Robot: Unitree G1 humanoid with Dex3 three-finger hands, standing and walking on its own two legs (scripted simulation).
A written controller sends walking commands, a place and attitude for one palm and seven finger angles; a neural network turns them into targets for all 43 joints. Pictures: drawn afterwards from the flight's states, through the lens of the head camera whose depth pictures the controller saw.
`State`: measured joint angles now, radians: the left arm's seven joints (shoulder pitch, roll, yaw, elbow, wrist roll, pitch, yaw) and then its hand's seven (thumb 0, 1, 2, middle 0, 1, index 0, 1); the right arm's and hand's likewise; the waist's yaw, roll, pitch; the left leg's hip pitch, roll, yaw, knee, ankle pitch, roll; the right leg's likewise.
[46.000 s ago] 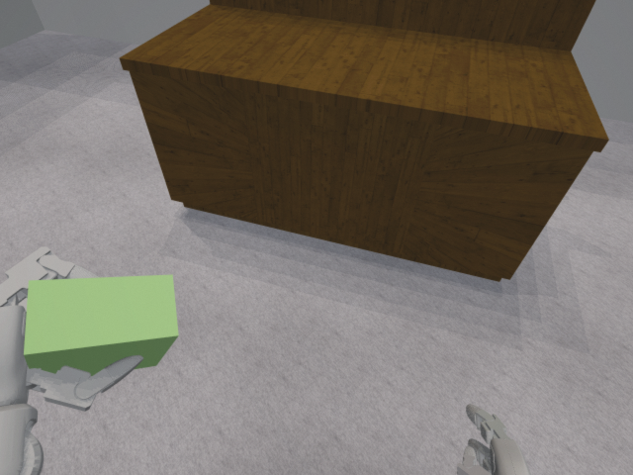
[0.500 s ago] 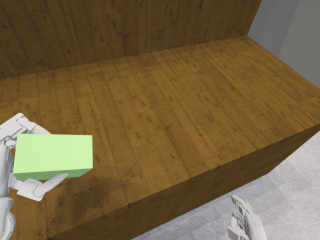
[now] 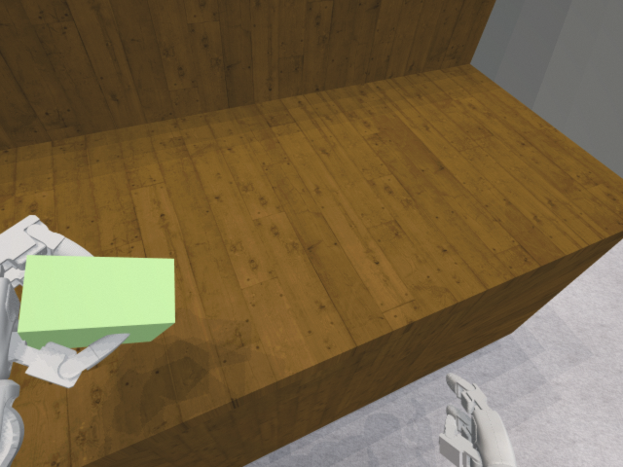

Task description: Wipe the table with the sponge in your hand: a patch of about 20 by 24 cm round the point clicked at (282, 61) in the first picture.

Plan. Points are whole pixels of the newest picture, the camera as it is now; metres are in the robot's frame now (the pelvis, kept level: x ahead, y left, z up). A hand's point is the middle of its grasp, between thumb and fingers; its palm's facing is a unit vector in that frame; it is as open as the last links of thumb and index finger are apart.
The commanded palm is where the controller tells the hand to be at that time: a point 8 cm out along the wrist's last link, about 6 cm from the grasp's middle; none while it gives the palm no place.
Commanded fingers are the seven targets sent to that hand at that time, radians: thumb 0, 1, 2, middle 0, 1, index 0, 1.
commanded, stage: shuffle to correct the standing spot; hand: left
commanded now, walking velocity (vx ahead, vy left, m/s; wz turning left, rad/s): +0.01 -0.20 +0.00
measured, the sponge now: (120, 305) +0.24 +0.22 +0.13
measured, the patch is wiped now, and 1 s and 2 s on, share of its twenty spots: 0.00 0.00 0.00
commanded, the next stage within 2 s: none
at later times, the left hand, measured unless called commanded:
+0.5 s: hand (149, 310) +0.22 +0.18 +0.15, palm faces +0.30 -0.86 -0.40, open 9.8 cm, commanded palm +0.16 +0.22 +0.17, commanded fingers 0.00 0.10 1.30 -1.20 -1.60 -1.20 -1.60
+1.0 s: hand (143, 318) +0.21 +0.18 +0.16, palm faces +0.30 -0.86 -0.42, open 9.8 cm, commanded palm +0.16 +0.22 +0.17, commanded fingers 0.00 0.10 1.30 -1.20 -1.60 -1.20 -1.60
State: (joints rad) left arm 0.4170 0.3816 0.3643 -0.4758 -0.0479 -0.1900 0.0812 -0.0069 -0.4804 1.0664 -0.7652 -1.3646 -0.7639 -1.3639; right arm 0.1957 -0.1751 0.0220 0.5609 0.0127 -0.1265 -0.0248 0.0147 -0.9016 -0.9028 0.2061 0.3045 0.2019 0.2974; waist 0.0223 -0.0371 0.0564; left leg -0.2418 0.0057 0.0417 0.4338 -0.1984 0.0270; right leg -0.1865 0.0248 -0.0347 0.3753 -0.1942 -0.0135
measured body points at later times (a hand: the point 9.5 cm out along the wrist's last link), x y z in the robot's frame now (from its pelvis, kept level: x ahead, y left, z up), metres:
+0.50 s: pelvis +0.00 -0.06 -0.01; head +0.03 -0.05 +0.44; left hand +0.20 +0.22 +0.18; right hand +0.17 -0.30 -0.09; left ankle +0.02 +0.10 -0.74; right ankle +0.00 -0.11 -0.74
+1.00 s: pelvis +0.00 -0.06 -0.01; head +0.03 -0.05 +0.44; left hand +0.19 +0.22 +0.18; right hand +0.17 -0.29 -0.08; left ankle +0.02 +0.10 -0.74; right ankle +0.00 -0.11 -0.74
